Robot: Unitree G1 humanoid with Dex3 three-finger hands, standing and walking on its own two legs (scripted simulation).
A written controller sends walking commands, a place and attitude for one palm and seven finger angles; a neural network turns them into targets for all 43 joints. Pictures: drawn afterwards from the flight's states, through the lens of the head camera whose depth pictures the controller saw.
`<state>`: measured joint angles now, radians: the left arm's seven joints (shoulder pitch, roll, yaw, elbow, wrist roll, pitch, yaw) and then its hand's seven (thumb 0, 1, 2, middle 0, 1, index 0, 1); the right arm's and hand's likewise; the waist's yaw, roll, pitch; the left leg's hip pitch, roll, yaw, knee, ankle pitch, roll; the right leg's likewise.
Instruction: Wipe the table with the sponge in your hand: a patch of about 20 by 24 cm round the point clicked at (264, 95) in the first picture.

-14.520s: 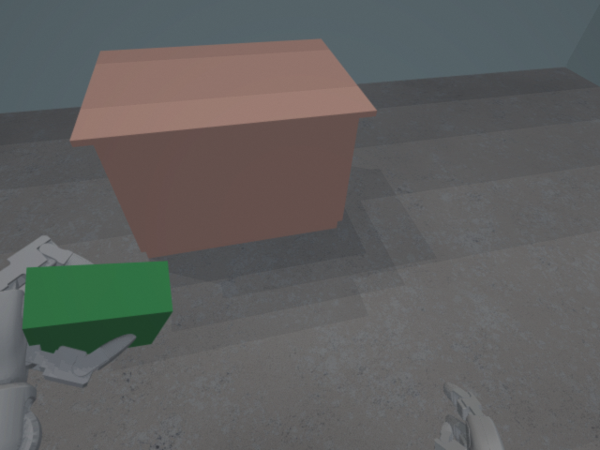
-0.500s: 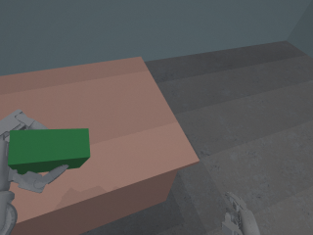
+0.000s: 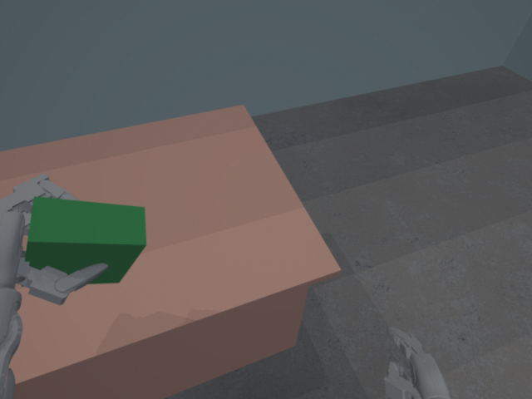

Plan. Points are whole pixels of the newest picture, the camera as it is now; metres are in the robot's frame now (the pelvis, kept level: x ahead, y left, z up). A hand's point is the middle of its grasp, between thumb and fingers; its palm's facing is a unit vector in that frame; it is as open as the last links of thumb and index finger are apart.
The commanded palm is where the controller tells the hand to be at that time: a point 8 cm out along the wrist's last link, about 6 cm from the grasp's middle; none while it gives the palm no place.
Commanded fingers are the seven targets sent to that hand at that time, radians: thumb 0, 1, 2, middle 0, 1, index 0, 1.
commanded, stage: turn the palm down, sponge in hand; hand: left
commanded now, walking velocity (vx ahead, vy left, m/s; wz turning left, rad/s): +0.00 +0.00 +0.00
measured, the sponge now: (99, 247) +0.26 +0.24 +0.13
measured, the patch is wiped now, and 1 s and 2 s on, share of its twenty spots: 0.00 0.00 0.00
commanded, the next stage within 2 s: move the sponge above the wiping area in 1.98 s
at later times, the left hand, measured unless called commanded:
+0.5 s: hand (94, 270) +0.23 +0.23 +0.13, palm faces +0.23 -0.56 -0.79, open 9.5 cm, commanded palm +0.19 +0.27 +0.17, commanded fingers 0.00 0.10 1.30 -1.20 -1.60 -1.20 -1.60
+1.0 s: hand (73, 271) +0.24 +0.27 +0.12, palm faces +0.20 -0.31 -0.93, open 9.5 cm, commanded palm +0.20 +0.27 +0.16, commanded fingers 0.00 0.10 1.30 -1.20 -1.60 -1.20 -1.60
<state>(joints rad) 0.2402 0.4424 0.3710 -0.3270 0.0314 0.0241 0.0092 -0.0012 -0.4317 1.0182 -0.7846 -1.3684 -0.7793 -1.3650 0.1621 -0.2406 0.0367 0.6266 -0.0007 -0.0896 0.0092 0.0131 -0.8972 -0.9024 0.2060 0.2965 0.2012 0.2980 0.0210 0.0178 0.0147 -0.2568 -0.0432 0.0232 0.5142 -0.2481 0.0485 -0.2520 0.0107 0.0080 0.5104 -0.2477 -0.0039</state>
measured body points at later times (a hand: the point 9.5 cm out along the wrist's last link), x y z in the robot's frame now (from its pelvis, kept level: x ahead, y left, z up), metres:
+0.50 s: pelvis +0.01 -0.05 -0.01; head +0.03 -0.07 +0.44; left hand +0.21 +0.26 +0.18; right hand +0.20 -0.28 -0.10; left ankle +0.02 +0.08 -0.74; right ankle +0.01 -0.12 -0.74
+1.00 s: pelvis +0.02 -0.02 -0.01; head +0.03 -0.05 +0.44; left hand +0.22 +0.28 +0.17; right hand +0.23 -0.25 -0.10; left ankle +0.02 +0.08 -0.74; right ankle +0.01 -0.12 -0.74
